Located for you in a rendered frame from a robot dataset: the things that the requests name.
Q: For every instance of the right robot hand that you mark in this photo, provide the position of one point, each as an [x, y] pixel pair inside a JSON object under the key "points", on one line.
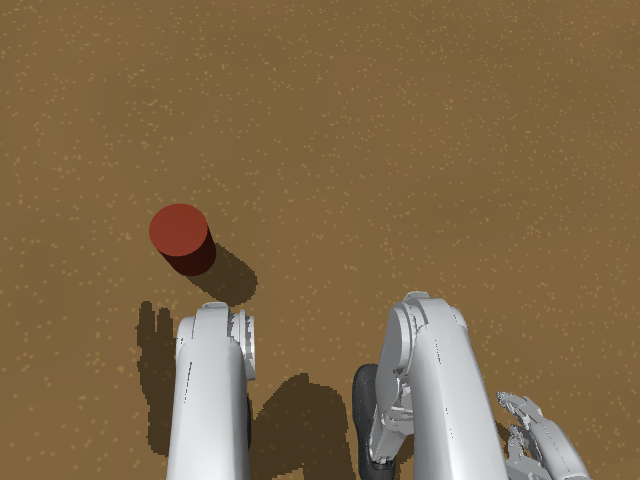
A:
{"points": [[549, 446]]}

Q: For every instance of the can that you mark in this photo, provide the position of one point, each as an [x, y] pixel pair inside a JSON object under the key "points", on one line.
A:
{"points": [[181, 234]]}

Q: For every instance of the right robot foot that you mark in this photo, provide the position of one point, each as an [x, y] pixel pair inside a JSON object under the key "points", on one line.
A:
{"points": [[363, 408]]}

